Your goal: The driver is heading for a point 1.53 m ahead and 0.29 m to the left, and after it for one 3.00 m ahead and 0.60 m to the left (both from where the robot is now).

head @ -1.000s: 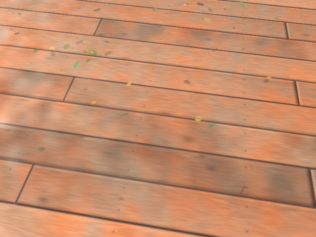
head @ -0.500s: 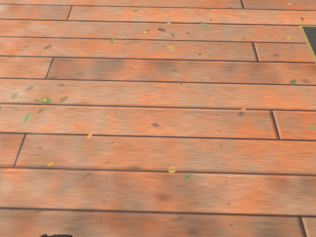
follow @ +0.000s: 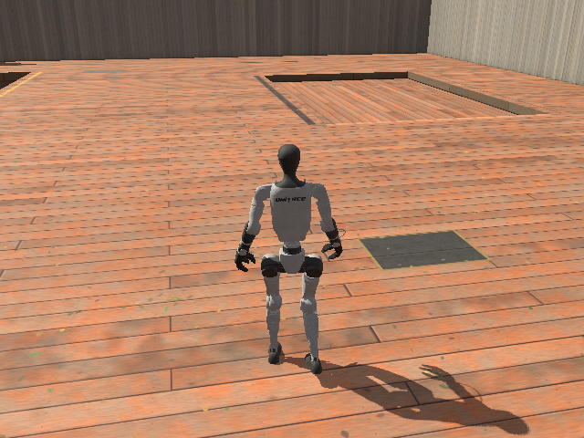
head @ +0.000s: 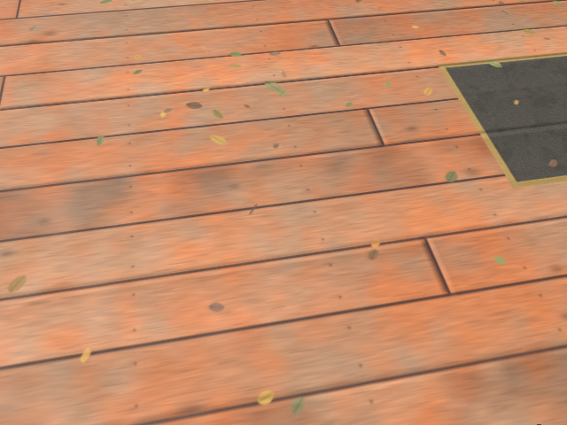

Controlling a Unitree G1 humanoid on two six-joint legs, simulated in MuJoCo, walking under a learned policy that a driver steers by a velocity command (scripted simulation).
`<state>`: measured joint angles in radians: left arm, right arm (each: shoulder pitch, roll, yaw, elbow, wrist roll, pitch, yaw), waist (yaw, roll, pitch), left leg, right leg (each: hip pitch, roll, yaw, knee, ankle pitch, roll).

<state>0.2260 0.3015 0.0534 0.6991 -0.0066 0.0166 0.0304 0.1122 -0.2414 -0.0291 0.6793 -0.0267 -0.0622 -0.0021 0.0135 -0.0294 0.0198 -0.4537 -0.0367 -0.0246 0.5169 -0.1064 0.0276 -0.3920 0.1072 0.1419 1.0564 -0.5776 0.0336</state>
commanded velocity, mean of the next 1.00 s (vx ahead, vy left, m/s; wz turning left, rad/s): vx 0.02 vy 0.00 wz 0.24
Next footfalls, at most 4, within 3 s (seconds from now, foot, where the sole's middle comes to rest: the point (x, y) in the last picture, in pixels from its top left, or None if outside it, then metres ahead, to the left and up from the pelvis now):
0.22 right None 0.07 -0.14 -0.76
0.58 left None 0.05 0.14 -0.76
0.96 right None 0.12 -0.09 -0.76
1.58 right None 0.06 -0.12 -0.76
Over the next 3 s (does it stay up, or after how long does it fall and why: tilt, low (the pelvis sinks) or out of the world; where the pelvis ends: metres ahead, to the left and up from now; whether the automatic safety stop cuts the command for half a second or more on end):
stays up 0.73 0.11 0.02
